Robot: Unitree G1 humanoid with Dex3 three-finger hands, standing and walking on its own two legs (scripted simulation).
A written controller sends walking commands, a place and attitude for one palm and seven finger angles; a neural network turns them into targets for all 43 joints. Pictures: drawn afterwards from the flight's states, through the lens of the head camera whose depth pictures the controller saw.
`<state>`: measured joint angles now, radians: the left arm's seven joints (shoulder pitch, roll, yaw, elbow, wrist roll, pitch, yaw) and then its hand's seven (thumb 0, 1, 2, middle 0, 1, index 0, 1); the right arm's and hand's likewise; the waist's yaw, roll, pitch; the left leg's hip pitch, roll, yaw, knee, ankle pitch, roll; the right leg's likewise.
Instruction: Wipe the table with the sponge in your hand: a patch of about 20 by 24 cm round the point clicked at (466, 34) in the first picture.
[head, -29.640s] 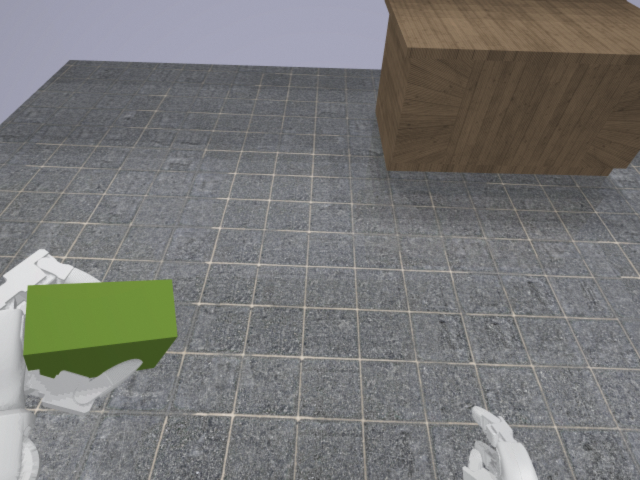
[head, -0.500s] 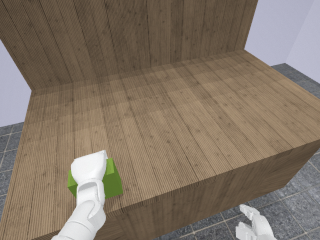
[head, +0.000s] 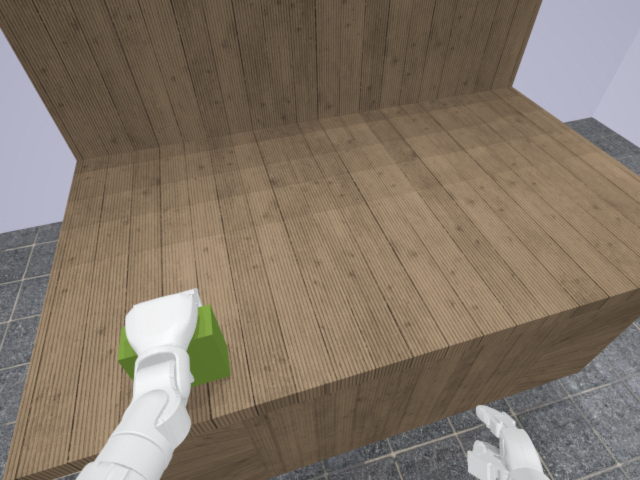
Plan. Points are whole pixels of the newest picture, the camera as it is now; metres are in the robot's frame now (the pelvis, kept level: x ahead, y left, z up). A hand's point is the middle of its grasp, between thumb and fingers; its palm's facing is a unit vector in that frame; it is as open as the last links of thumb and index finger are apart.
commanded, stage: wipe forward along the middle lane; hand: left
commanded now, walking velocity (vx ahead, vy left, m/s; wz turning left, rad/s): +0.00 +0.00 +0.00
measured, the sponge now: (182, 358) +0.28 +0.25 -0.05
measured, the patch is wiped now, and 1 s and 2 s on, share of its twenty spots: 1.00 1.00 1.00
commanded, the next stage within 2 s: slide back across to the first lane in 1.46 s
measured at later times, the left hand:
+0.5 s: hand (177, 308) +0.35 +0.27 -0.02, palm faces -0.12 -0.02 -0.99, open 9.9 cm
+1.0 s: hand (173, 283) +0.39 +0.29 -0.02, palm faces -0.12 -0.01 -0.99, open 9.9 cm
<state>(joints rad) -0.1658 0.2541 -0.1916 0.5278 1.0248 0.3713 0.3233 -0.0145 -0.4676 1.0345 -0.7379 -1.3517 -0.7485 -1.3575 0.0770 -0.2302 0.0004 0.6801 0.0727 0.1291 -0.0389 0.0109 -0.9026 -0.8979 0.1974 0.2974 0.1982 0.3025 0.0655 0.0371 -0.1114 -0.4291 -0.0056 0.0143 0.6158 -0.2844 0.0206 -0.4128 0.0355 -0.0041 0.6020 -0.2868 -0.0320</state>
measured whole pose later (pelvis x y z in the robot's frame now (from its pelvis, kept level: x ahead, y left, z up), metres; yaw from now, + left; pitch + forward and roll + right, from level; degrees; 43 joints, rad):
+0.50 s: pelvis -0.01 +0.00 -0.01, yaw +0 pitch +11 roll -1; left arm -0.46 0.34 -0.12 0.84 1.02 0.28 0.33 0.00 -0.47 1.04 -0.74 -1.35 -0.76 -1.35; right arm 0.17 -0.25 -0.01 0.70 0.08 0.13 -0.06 0.01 -0.90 -0.90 0.20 0.30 0.20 0.30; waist 0.01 0.04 -0.13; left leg -0.62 0.01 0.00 0.72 -0.30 0.02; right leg -0.59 0.05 -0.02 0.69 -0.29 -0.04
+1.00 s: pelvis -0.01 +0.01 -0.02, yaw +0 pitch +15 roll -2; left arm -0.65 0.42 -0.05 1.04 1.04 0.21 0.35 0.00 -0.48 1.04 -0.75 -1.35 -0.76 -1.35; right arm 0.22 -0.26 -0.01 0.72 0.07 0.12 -0.04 0.01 -0.90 -0.90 0.20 0.30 0.20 0.30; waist -0.04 0.03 -0.15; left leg -0.71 0.01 0.00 0.76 -0.31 0.03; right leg -0.67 0.05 -0.02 0.70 -0.29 -0.03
